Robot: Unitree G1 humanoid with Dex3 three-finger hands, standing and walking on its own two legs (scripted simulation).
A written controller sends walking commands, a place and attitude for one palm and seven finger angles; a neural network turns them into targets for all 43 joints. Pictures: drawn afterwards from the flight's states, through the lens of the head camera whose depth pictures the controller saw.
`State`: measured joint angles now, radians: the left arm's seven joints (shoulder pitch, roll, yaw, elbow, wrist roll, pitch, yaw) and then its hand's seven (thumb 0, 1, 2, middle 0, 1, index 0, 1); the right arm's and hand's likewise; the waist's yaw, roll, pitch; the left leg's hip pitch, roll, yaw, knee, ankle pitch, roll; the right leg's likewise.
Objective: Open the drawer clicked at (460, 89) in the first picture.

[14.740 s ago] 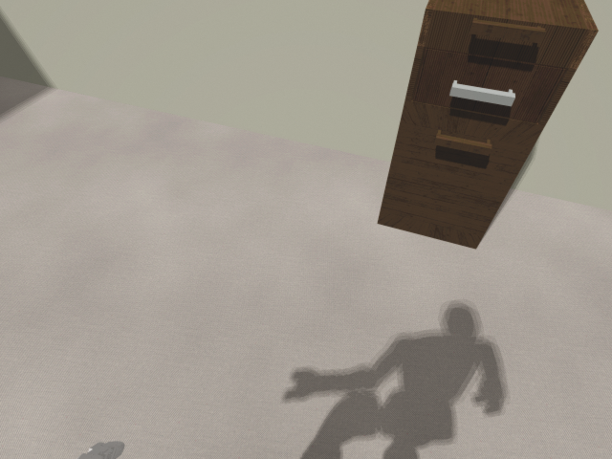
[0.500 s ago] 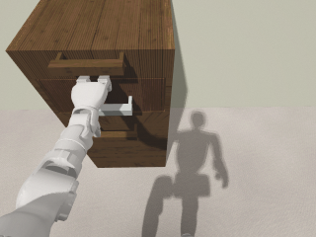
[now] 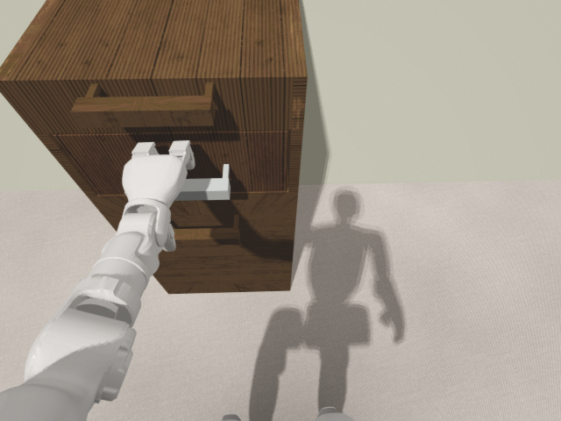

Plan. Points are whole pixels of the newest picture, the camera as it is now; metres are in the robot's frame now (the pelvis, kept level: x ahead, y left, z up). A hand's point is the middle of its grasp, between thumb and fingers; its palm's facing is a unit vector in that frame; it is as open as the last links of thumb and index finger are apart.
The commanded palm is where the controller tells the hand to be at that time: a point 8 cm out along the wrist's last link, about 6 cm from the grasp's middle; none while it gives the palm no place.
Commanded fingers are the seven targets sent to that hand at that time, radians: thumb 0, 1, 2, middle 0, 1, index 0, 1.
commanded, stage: lower the fingers behind the handle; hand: left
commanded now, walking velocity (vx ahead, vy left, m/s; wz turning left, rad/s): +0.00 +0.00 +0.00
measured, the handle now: (180, 179) +0.52 +0.17 -0.03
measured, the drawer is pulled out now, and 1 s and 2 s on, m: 0.00 0.00 0.00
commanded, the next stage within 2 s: close the thumb around the handle in 1.20 s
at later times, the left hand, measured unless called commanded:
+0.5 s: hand (171, 207) +0.46 +0.17 -0.03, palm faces -0.04 -0.01 -1.00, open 13.8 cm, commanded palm +0.45 +0.17 +0.02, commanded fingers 0.00 -0.50 0.30 -0.30 -1.20 -0.30 -1.20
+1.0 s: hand (180, 209) +0.47 +0.17 -0.05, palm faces -0.05 -0.03 -1.00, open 13.8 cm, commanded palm +0.45 +0.16 +0.00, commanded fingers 0.00 -0.50 0.30 -0.30 -1.20 -0.30 -1.20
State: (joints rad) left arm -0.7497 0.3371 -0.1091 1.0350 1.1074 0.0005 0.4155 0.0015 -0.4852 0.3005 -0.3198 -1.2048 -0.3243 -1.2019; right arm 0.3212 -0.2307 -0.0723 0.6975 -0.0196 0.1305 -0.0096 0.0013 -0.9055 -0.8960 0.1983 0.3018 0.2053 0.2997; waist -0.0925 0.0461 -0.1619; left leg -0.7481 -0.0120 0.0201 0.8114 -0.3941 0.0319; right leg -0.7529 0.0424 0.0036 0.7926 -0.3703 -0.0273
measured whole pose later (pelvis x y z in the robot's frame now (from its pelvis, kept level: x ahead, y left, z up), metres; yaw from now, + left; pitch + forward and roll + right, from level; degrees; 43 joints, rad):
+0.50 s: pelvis -0.01 +0.00 -0.02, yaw +0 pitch +22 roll -1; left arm -0.79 0.35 -0.10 1.10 1.11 0.02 0.46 0.00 -0.48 0.30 -0.31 -1.20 -0.32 -1.20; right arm 0.33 -0.23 -0.06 0.71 -0.03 0.12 -0.01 0.00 -0.91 -0.90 0.20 0.30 0.21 0.30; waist -0.12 0.05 -0.18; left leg -0.89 -0.01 0.02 0.94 -0.43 0.03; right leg -0.89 0.05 0.00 0.91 -0.41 -0.03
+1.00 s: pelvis -0.01 +0.00 -0.03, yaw +0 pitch +25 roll -1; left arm -0.81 0.34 -0.08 1.10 1.11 0.06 0.47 0.00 -0.48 0.30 -0.31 -1.20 -0.32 -1.20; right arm 0.32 -0.22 -0.06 0.71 -0.04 0.12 -0.01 0.00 -0.91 -0.90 0.20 0.30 0.21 0.30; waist -0.13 0.06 -0.19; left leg -0.97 0.00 0.02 1.00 -0.46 0.03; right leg -0.97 0.05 -0.01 0.97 -0.43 -0.03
